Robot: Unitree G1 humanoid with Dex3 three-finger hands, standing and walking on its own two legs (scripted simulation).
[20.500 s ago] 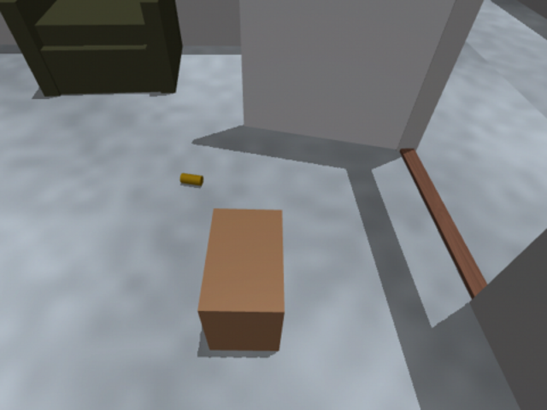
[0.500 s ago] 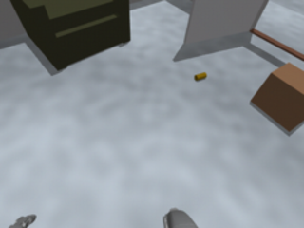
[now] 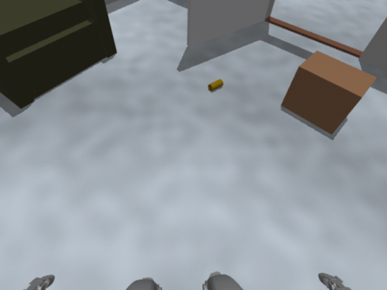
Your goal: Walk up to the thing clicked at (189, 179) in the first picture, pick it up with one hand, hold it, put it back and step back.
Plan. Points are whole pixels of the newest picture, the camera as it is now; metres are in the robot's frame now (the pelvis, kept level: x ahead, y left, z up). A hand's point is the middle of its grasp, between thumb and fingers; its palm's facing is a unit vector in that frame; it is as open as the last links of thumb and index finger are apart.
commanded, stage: walk up
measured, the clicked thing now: (215, 85) +1.53 -0.19 -0.70
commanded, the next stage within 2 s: none
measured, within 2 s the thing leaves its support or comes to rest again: neither
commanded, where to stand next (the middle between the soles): +0.08 -0.02 m, yaw -15 degrees
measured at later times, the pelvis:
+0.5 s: pelvis -0.01 -0.01 +0.01, yaw -11 degrees
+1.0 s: pelvis +0.00 +0.00 +0.03, yaw -16 degrees
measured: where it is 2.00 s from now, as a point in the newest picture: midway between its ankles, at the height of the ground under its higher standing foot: outside the picture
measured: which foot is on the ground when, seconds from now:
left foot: down 0.00-1.00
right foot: down 0.00-0.00, up 0.02-0.24, down 0.26-1.00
